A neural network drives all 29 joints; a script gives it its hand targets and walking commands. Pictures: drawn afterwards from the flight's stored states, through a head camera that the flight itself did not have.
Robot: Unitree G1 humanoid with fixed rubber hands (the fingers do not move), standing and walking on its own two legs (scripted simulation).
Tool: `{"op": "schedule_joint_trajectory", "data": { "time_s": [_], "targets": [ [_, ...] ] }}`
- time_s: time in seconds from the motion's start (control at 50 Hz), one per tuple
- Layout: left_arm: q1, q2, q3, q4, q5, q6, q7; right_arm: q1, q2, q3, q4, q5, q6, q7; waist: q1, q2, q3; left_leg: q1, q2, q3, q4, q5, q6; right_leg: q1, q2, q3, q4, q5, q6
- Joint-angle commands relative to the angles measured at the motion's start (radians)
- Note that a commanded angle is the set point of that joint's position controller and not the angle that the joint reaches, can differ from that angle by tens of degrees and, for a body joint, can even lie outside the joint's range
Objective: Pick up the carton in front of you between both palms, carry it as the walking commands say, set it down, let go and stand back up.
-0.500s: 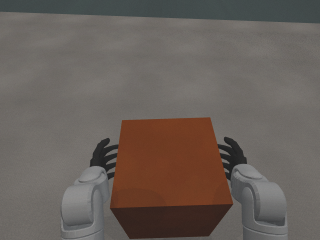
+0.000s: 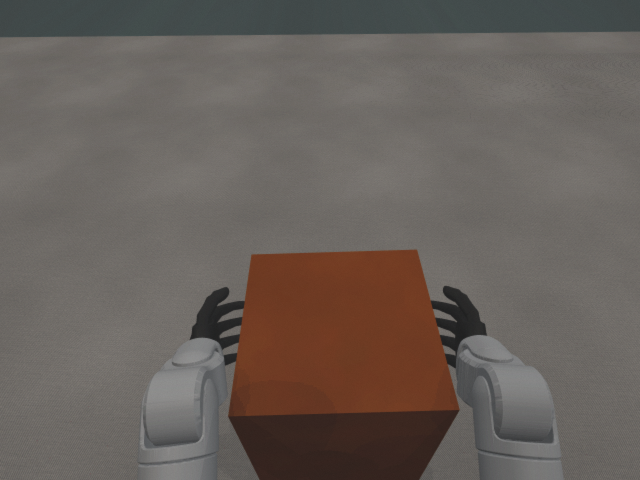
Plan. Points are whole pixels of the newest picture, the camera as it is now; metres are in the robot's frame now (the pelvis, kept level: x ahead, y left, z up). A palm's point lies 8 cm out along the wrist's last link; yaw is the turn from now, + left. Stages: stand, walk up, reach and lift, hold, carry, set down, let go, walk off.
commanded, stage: carry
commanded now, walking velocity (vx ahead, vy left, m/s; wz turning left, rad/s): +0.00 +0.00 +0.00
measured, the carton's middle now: (337, 372) +0.26 +0.00 -0.01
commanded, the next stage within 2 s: none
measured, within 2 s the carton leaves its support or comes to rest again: neither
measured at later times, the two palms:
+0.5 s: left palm (223, 371) +0.25 +0.14 +0.03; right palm (471, 370) +0.24 -0.16 +0.03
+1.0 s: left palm (220, 339) +0.28 +0.15 +0.05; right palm (460, 337) +0.28 -0.15 +0.05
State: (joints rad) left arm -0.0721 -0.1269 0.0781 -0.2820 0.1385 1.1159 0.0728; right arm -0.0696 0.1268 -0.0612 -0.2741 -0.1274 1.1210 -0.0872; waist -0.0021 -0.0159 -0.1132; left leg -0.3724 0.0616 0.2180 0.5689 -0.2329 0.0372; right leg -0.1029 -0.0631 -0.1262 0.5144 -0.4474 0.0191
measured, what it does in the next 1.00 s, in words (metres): stands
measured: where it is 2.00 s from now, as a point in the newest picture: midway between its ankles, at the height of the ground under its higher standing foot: outside the picture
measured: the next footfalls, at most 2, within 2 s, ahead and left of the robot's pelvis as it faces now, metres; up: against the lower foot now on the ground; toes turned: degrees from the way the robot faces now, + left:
right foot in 1.40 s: +0.30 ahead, -0.14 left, +0.00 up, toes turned -8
left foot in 1.74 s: +0.41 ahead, +0.09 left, +0.00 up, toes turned -15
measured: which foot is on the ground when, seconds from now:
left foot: down 0.00-1.00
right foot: down 0.00-1.00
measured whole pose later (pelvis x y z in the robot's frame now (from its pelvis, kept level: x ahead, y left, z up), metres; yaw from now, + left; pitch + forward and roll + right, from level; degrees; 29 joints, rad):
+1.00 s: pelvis +0.00 +0.00 +0.01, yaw +0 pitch +2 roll +1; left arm -0.21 -0.14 0.16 0.15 0.24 0.74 0.03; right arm -0.18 0.14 -0.16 0.15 -0.21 0.73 -0.02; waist 0.01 -0.04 -0.10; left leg -0.32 0.06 0.21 0.51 -0.26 0.01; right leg -0.06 -0.05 -0.13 0.43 -0.39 0.00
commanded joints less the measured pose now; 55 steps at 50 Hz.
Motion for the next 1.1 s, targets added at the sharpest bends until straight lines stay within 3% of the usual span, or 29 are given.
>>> {"op": "schedule_joint_trajectory", "data": {
  "time_s": [0.0, 0.32, 0.42, 0.56, 0.74, 0.76, 0.8, 0.82, 0.84, 0.86, 0.9, 0.94, 0.96, 0.98, 1.0, 1.02, 1.04, 1.06, 1.08],
  "targets": [
    [-0.425, -0.794, -0.618, -0.026, -0.287, -0.065, -0.198, -0.446, 0.807, 0.614, -0.043, 0.285, -0.074, 0.203, 0.001, 0.004, -0.173, 0.222, 0.111, -0.126, -0.041, 0.397, 0.004, -0.082, -0.097, 0.058, -0.07, 0.45, -0.017],
    [-0.538, -0.773, -0.405, 0.363, -0.119, -0.386, -0.236, -0.565, 0.777, 0.398, 0.33, 0.117, -0.394, 0.247, 0.002, 0.011, -0.154, 0.208, 0.113, -0.137, -0.108, 0.206, -0.011, -0.152, -0.088, 0.084, -0.118, 0.222, -0.045],
    [-0.598, -0.841, -0.402, 0.437, -0.111, -0.476, -0.261, -0.627, 0.846, 0.399, 0.408, 0.108, -0.486, 0.274, 0.0, 0.016, -0.183, 0.218, 0.114, -0.14, -0.106, 0.22, -0.011, -0.147, -0.081, 0.087, -0.106, 0.227, -0.048],
    [-0.573, -0.911, -0.487, 0.376, -0.152, -0.444, -0.273, -0.596, 0.916, 0.478, 0.345, 0.151, -0.456, 0.285, 0.002, 0.023, -0.231, 0.228, 0.119, -0.135, -0.085, 0.304, -0.004, -0.123, -0.077, 0.085, -0.07, 0.304, -0.049],
    [-0.559, -0.887, -0.466, 0.368, -0.146, -0.41, -0.271, -0.582, 0.889, 0.453, 0.337, 0.141, -0.421, 0.28, 0.002, 0.016, -0.2, 0.205, 0.12, -0.136, -0.088, 0.276, -0.007, -0.144, -0.081, 0.091, -0.077, 0.297, -0.051],
    [-0.564, -0.887, -0.465, 0.368, -0.147, -0.411, -0.271, -0.586, 0.895, 0.456, 0.337, 0.143, -0.422, 0.28, 0.003, 0.011, -0.201, 0.203, 0.119, -0.129, -0.11, 0.185, -0.014, -0.143, -0.086, 0.094, -0.106, 0.215, -0.052],
    [-0.583, -0.886, -0.469, 0.359, -0.15, -0.413, -0.269, -0.613, 0.902, 0.462, 0.326, 0.15, -0.425, 0.279, 0.01, -0.034, -0.15, 0.168, 0.084, -0.085, -0.119, -0.109, -0.036, -0.151, -0.116, 0.142, -0.241, -0.102, -0.075],
    [-0.602, -0.886, -0.471, 0.352, -0.151, -0.414, -0.269, -0.627, 0.901, 0.465, 0.324, 0.152, -0.427, 0.28, 0.013, -0.077, -0.096, 0.105, 0.053, -0.044, -0.074, -0.172, -0.051, -0.143, -0.156, 0.21, -0.321, -0.237, -0.102],
    [-0.615, -0.887, -0.47, 0.349, -0.152, -0.415, -0.27, -0.648, 0.897, 0.467, 0.318, 0.153, -0.43, 0.28, 0.017, -0.104, -0.034, 0.033, 0.025, -0.006, -0.014, -0.162, -0.062, -0.128, -0.202, 0.275, -0.385, -0.293, -0.127],
    [-0.623, -0.888, -0.468, 0.353, -0.152, -0.417, -0.27, -0.662, 0.895, 0.467, 0.319, 0.154, -0.434, 0.281, 0.021, -0.114, 0.002, -0.026, 0.023, -0.012, 0.047, -0.129, -0.064, -0.099, -0.237, 0.309, -0.41, -0.265, -0.149],
    [-0.617, -0.889, -0.467, 0.356, -0.151, -0.421, -0.267, -0.669, 0.888, 0.464, 0.321, 0.155, -0.438, 0.283, 0.025, -0.107, 0.001, -0.112, 0.035, -0.034, 0.051, -0.126, -0.055, 0.024, -0.247, 0.289, -0.383, -0.075, -0.168],
    [-0.597, -0.884, -0.466, 0.363, -0.147, -0.418, -0.262, -0.638, 0.874, 0.454, 0.34, 0.156, -0.436, 0.283, 0.018, -0.096, -0.057, -0.072, 0.005, -0.005, -0.044, -0.108, -0.041, 0.127, -0.215, 0.207, -0.266, 0.224, -0.155],
    [-0.578, -0.882, -0.462, 0.371, -0.142, -0.415, -0.259, -0.611, 0.87, 0.446, 0.353, 0.155, -0.434, 0.283, 0.008, -0.083, -0.097, 0.038, -0.015, 0.019, -0.131, -0.059, -0.033, 0.113, -0.185, 0.148, -0.186, 0.29, -0.132],
    [-0.541, -0.879, -0.455, 0.384, -0.133, -0.411, -0.257, -0.594, 0.871, 0.436, 0.366, 0.152, -0.432, 0.283, 0.003, -0.05, -0.156, 0.249, -0.009, 0.001, -0.183, -0.009, -0.02, 0.013, -0.14, 0.07, -0.084, 0.376, -0.095],
    [-0.548, -0.874, -0.46, 0.374, -0.127, -0.408, -0.258, -0.561, 0.871, 0.425, 0.386, 0.145, -0.43, 0.283, -0.014, 0.087, -0.202, 0.433, 0.108, -0.193, -0.233, -0.012, 0.035, -0.153, -0.069, -0.022, 0.1, 0.402, -0.034],
    [-0.558, -0.875, -0.461, 0.37, -0.124, -0.404, -0.261, -0.529, 0.87, 0.413, 0.396, 0.131, -0.428, 0.282, -0.029, 0.266, -0.235, 0.596, 0.273, -0.473, -0.297, 0.102, 0.137, -0.378, 0.0, -0.05, 0.307, 0.17, 0.002],
    [-0.56, -0.868, -0.47, 0.36, -0.137, -0.406, -0.264, -0.505, 0.874, 0.412, 0.393, 0.126, -0.428, 0.281, -0.032, 0.289, -0.202, 0.646, 0.359, -0.596, -0.338, 0.238, 0.2, -0.537, 0.025, 0.016, 0.42, -0.122, -0.005],
    [-0.558, -0.878, -0.485, 0.357, -0.149, -0.411, -0.267, -0.518, 0.881, 0.427, 0.368, 0.132, -0.429, 0.279, -0.027, 0.176, -0.193, 0.631, 0.388, -0.576, -0.332, 0.27, 0.216, -0.586, -0.013, 0.083, 0.492, -0.153, -0.019],
    [-0.55, -0.89, -0.495, 0.345, -0.16, -0.418, -0.268, -0.538, 0.895, 0.452, 0.337, 0.146, -0.433, 0.278, -0.025, 0.102, -0.209, 0.62, 0.378, -0.534, -0.341, 0.203, 0.196, -0.596, -0.036, 0.105, 0.485, -0.135, -0.032]
  ]
}}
